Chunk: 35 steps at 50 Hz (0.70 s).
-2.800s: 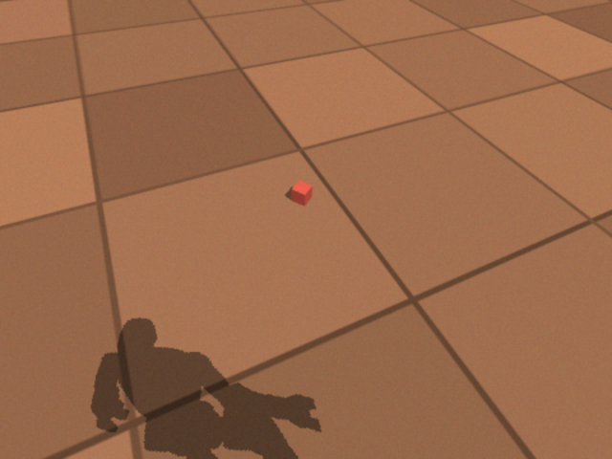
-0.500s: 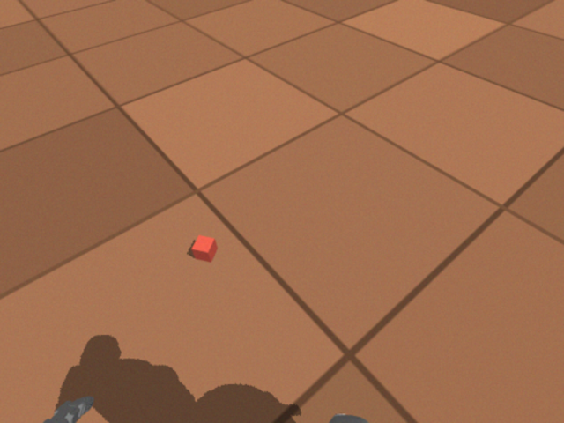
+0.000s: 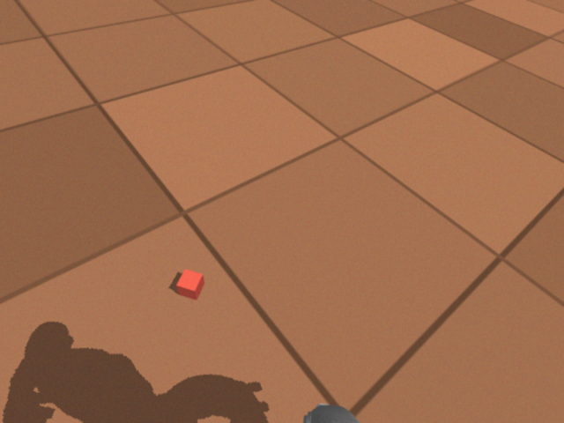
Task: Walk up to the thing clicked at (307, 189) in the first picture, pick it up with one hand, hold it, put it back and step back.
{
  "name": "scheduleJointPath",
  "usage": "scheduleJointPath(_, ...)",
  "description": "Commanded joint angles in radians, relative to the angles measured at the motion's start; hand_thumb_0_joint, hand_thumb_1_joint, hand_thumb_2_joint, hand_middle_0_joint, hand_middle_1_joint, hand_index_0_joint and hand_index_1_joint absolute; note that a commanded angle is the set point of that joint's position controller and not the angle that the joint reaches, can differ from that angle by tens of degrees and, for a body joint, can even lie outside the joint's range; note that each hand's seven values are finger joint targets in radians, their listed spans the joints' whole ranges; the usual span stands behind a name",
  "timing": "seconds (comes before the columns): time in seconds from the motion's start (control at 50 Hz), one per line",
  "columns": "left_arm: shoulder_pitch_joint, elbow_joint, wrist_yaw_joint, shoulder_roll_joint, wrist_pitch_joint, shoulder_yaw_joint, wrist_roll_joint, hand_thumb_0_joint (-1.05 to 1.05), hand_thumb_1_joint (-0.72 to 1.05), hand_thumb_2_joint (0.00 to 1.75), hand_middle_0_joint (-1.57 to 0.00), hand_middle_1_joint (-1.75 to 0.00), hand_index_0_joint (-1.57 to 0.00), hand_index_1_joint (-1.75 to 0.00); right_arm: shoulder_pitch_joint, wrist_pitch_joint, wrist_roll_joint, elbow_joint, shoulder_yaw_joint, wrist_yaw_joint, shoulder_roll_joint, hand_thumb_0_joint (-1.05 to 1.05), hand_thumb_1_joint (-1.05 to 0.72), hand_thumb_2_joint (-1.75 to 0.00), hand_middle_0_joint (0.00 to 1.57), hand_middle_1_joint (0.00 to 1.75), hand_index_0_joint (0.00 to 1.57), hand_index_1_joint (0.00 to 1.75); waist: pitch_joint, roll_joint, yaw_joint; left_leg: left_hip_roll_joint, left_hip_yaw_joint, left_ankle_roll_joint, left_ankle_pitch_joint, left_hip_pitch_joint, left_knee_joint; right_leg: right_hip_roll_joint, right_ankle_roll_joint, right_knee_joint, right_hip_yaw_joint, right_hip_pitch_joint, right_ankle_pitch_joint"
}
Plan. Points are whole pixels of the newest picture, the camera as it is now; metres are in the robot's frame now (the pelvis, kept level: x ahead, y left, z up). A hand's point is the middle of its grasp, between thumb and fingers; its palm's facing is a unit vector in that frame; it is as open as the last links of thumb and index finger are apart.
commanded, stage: walk up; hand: left
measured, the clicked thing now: (190, 284) +0.71 +0.26 -0.73
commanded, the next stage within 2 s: none
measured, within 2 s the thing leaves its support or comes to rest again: neither
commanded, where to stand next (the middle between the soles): +0.34 +0.01 m, yaw +1 degrees
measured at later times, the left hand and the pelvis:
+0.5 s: hand (100, 384) +0.21 +0.27 -0.13, palm faces +0.01 -0.92 -0.39, open 7.4 cm; pelvis +0.17 -0.01 +0.00, yaw +2 degrees
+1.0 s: hand (116, 324) +0.32 +0.28 -0.17, palm faces -0.03 -0.93 -0.38, open 7.3 cm; pelvis +0.26 +0.01 -0.02, yaw +1 degrees
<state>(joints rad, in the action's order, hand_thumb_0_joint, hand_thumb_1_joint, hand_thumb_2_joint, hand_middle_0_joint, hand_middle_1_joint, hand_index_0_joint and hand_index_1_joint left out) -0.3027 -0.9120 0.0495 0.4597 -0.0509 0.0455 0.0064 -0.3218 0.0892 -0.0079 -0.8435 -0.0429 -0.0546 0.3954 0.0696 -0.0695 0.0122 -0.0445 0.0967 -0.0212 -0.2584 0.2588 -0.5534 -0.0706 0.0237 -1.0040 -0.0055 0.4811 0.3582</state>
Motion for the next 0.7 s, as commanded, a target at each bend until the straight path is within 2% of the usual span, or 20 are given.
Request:
scheduleJointPath(0.0, 0.031, 0.092, 0.009, 0.152, -0.018, 0.055, 0.004, 0.00, 0.90, 0.90, -0.20, -0.30, -0.20, -0.30, -0.049, 0.017, 0.002, 0.062, -0.089, 0.023, 0.301, 0.00, -0.90, -0.90, 0.20, 0.30, 0.20, 0.30, -0.007, 0.247, 0.027, -0.231, -0.227, -0.223, 0.089, -0.107, 0.271, -0.038, -0.017, 0.162, -0.016, 0.088, -0.039)
scheduleJointPath(0.08, 0.068, 0.102, 0.015, 0.138, -0.024, 0.063, 0.003, 0.00, 0.90, 0.90, -0.20, -0.30, -0.20, -0.30, -0.021, 0.010, 0.005, 0.080, -0.084, 0.020, 0.304, 0.00, -0.90, -0.90, 0.20, 0.30, 0.20, 0.30, 0.000, 0.239, 0.014, -0.207, -0.180, -0.187, 0.085, -0.015, 0.236, -0.004, -0.003, 0.322, -0.052, -0.067, -0.145)
scheduleJointPath(0.12, 0.035, 0.087, 0.012, 0.130, -0.031, 0.067, 0.004, 0.00, 0.90, 0.90, -0.20, -0.30, -0.20, -0.30, 0.004, 0.001, 0.008, 0.093, -0.083, 0.019, 0.297, 0.00, -0.90, -0.90, 0.20, 0.30, 0.20, 0.30, -0.030, 0.207, -0.013, -0.192, -0.149, -0.165, 0.111, 0.011, 0.143, 0.034, 0.005, 0.401, -0.083, -0.186, -0.184)
scheduleJointPath(0.14, -0.013, 0.072, 0.008, 0.133, -0.034, 0.072, 0.005, 0.00, 0.90, 0.90, -0.20, -0.30, -0.20, -0.30, 0.012, -0.004, 0.010, 0.100, -0.076, 0.020, 0.286, 0.00, -0.90, -0.90, 0.20, 0.30, 0.20, 0.30, -0.048, 0.174, -0.043, -0.176, -0.130, -0.148, 0.094, 0.042, 0.073, 0.056, 0.007, 0.436, -0.101, -0.275, -0.207)
scheduleJointPath(0.16, -0.061, 0.056, -0.002, 0.162, -0.042, 0.085, 0.007, 0.00, 0.90, 0.90, -0.20, -0.30, -0.20, -0.30, -0.008, -0.006, 0.009, 0.105, -0.061, 0.021, 0.244, 0.00, -0.90, -0.90, 0.20, 0.30, 0.20, 0.30, -0.086, 0.092, -0.068, -0.144, -0.108, -0.119, 0.130, 0.101, -0.053, 0.071, 0.025, 0.476, -0.074, -0.415, -0.156)
scheduleJointPath(0.18, -0.146, 0.045, -0.013, 0.220, -0.051, 0.110, 0.014, 0.00, 0.90, 0.90, -0.20, -0.30, -0.20, -0.30, -0.051, -0.005, 0.011, 0.110, -0.039, 0.022, 0.184, 0.00, -0.90, -0.90, 0.20, 0.30, 0.20, 0.30, -0.133, -0.106, -0.111, -0.062, -0.048, -0.081, 0.055, 0.211, -0.324, -0.057, 0.059, 0.583, 0.131, -0.538, 0.012)
scheduleJointPath(0.2, -0.172, 0.073, -0.024, 0.303, -0.061, 0.123, 0.009, 0.00, 0.90, 0.90, -0.20, -0.30, -0.20, -0.30, -0.075, -0.008, 0.010, 0.128, -0.021, 0.021, 0.138, 0.00, -0.90, -0.90, 0.20, 0.30, 0.20, 0.30, -0.145, -0.242, -0.103, 0.050, -0.040, -0.026, -0.252, 0.399, -0.549, -0.336, 0.158, 0.729, 0.585, -0.611, 0.115)
scheduleJointPath(0.22, -0.132, 0.079, -0.022, 0.312, -0.056, 0.115, -0.007, 0.00, 0.90, 0.90, -0.20, -0.30, -0.20, -0.30, -0.031, -0.024, 0.002, 0.100, -0.054, 0.036, 0.251, 0.00, -0.90, -0.90, 0.20, 0.30, 0.20, 0.30, -0.099, -0.091, -0.103, 0.026, -0.132, -0.026, -0.281, 0.420, -0.616, -0.379, 0.234, 0.750, 0.670, -0.517, 0.178)
scheduleJointPath(0.26, -0.052, 0.096, -0.029, 0.266, -0.054, 0.101, -0.017, 0.00, 0.90, 0.90, -0.20, -0.30, -0.20, -0.30, -0.019, -0.029, 0.013, 0.066, -0.059, 0.036, 0.255, 0.00, -0.90, -0.90, 0.20, 0.30, 0.20, 0.30, 0.004, -0.017, -0.069, -0.026, -0.189, -0.025, -0.178, 0.415, -0.600, -0.300, 0.210, 0.753, 0.468, -0.389, 0.101)
scheduleJointPath(0.32, 0.007, 0.117, -0.028, 0.221, -0.056, 0.085, -0.009, 0.00, 0.90, 0.90, -0.20, -0.30, -0.20, -0.30, -0.086, -0.030, 0.004, 0.019, -0.063, 0.017, 0.240, 0.00, -0.90, -0.90, 0.20, 0.30, 0.20, 0.30, 0.000, -0.077, -0.020, -0.052, -0.139, -0.005, -0.093, 0.295, -0.457, -0.200, 0.189, 0.739, 0.225, -0.275, -0.033)
scheduleJointPath(0.36, -0.003, 0.129, -0.023, 0.222, -0.057, 0.087, 0.004, 0.00, 0.90, 0.90, -0.20, -0.30, -0.20, -0.30, -0.050, -0.033, -0.005, 0.029, -0.065, 0.001, 0.219, 0.00, -0.90, -0.90, 0.20, 0.30, 0.20, 0.30, 0.002, -0.095, -0.032, -0.052, -0.104, 0.009, -0.097, 0.271, -0.338, -0.192, 0.208, 0.742, 0.176, -0.246, -0.016)
scheduleJointPath(0.44, -0.022, 0.139, -0.018, 0.229, -0.054, 0.089, 0.004, 0.00, 0.90, 0.90, -0.20, -0.30, -0.20, -0.30, 0.025, -0.026, -0.014, 0.049, -0.070, -0.012, 0.212, 0.00, -0.90, -0.90, 0.20, 0.30, 0.20, 0.30, -0.003, -0.086, -0.053, -0.048, -0.063, 0.020, -0.028, 0.203, -0.173, -0.184, 0.200, 0.738, 0.145, -0.208, 0.101)
scheduleJointPath(0.48, 0.004, 0.149, -0.017, 0.231, -0.047, 0.082, 0.006, 0.00, 0.90, 0.90, -0.20, -0.30, -0.20, -0.30, 0.039, -0.019, -0.012, 0.042, -0.070, -0.009, 0.201, 0.00, -0.90, -0.90, 0.20, 0.30, 0.20, 0.30, -0.009, -0.079, -0.043, -0.025, -0.041, 0.020, 0.003, 0.126, -0.104, -0.181, 0.189, 0.693, 0.117, -0.173, 0.049)
scheduleJointPath(0.52, 0.045, 0.152, -0.022, 0.216, -0.035, 0.065, 0.001, 0.00, 0.90, 0.90, -0.20, -0.30, -0.20, -0.30, -0.010, -0.011, -0.012, 0.013, -0.072, 0.004, 0.189, 0.00, -0.90, -0.90, 0.20, 0.30, 0.20, 0.30, -0.025, -0.036, 0.000, 0.005, -0.018, 0.016, 0.093, -0.025, -0.020, -0.158, 0.157, 0.582, 0.064, -0.094, -0.022)
scheduleJointPath(0.54, 0.039, 0.153, -0.024, 0.180, -0.029, 0.048, 0.000, 0.00, 0.90, 0.90, -0.20, -0.30, -0.20, -0.30, -0.033, -0.007, -0.014, 0.000, -0.075, 0.013, 0.201, 0.00, -0.90, -0.90, 0.20, 0.30, 0.20, 0.30, -0.048, 0.015, 0.022, 0.025, -0.013, 0.004, 0.071, -0.117, -0.002, -0.135, 0.128, 0.496, 0.031, -0.047, -0.065)
scheduleJointPath(0.56, 0.016, 0.151, -0.025, 0.132, -0.022, 0.028, 0.004, 0.00, 0.90, 0.90, -0.20, -0.30, -0.20, -0.30, -0.095, -0.002, -0.016, -0.018, -0.086, 0.025, 0.239, 0.00, -0.90, -0.90, 0.20, 0.30, 0.20, 0.30, -0.090, 0.132, 0.053, -0.021, -0.106, -0.026, -0.041, -0.212, 0.074, -0.096, 0.093, 0.324, -0.007, 0.002, -0.076)
scheduleJointPath(0.58, -0.017, 0.160, -0.026, 0.057, -0.018, 0.006, -0.008, 0.00, 0.90, 0.90, -0.20, -0.30, -0.20, -0.30, -0.114, 0.004, -0.024, 0.000, -0.105, 0.035, 0.334, 0.00, -0.90, -0.90, 0.20, 0.30, 0.20, 0.30, -0.103, 0.382, 0.049, -0.263, -0.495, -0.103, -0.138, -0.262, 0.235, 0.039, 0.013, 0.051, -0.097, 0.148, 0.056)
scheduleJointPath(0.6, -0.046, 0.123, -0.044, 0.147, -0.004, 0.035, -0.005, 0.00, 0.90, 0.90, -0.20, -0.30, -0.20, -0.30, -0.103, 0.001, -0.005, 0.018, -0.115, 0.034, 0.387, 0.00, -0.90, -0.90, 0.20, 0.30, 0.20, 0.30, -0.093, 0.314, 0.047, -0.388, -0.696, -0.225, -0.170, -0.213, 0.292, 0.061, 0.018, -0.044, -0.017, 0.160, 0.232)
scheduleJointPath(0.62, -0.024, 0.103, -0.052, 0.195, -0.001, 0.041, -0.001, 0.00, 0.90, 0.90, -0.20, -0.30, -0.20, -0.30, -0.073, -0.007, 0.004, 0.017, -0.111, 0.038, 0.356, 0.00, -0.90, -0.90, 0.20, 0.30, 0.20, 0.30, -0.043, 0.202, 0.033, -0.371, -0.642, -0.251, -0.086, -0.148, 0.264, 0.030, 0.017, -0.108, 0.049, 0.156, 0.210)
scheduleJointPath(0.68, -0.068, 0.058, -0.053, 0.166, 0.001, 0.038, -0.013, 0.00, 0.90, 0.90, -0.20, -0.30, -0.20, -0.30, 0.003, -0.007, 0.004, 0.035, -0.080, 0.054, 0.288, 0.00, -0.90, -0.90, 0.20, 0.30, 0.20, 0.30, -0.053, 0.226, -0.012, -0.257, -0.342, -0.188, 0.260, -0.114, 0.177, -0.014, 0.019, -0.033, 0.069, 0.082, 0.109)
